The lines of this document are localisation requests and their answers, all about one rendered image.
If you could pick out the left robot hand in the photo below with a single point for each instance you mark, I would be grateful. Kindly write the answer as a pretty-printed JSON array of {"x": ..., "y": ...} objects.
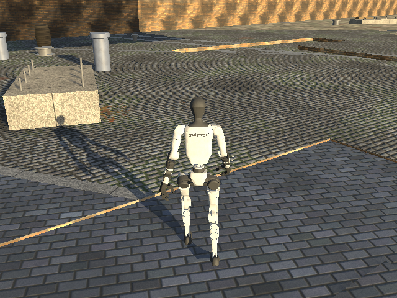
[{"x": 163, "y": 190}]

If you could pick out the right robot foot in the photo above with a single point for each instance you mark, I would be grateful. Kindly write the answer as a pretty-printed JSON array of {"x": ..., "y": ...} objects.
[{"x": 214, "y": 260}]

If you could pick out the right robot upper arm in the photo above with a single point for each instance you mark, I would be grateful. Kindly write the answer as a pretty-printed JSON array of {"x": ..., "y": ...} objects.
[{"x": 220, "y": 139}]

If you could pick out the robot torso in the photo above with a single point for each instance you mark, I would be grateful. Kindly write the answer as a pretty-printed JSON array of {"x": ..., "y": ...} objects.
[{"x": 198, "y": 149}]

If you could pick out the left robot forearm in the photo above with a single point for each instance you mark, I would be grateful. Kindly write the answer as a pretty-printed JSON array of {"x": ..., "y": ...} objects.
[{"x": 168, "y": 169}]

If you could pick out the right robot hand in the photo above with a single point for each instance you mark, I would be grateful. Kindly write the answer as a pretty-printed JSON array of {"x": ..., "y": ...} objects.
[{"x": 222, "y": 167}]

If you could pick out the right robot forearm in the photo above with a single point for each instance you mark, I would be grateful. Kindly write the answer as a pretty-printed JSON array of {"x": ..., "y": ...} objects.
[{"x": 226, "y": 160}]

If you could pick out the left robot upper arm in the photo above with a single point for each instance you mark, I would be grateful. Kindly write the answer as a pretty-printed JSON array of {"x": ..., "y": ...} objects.
[{"x": 176, "y": 140}]

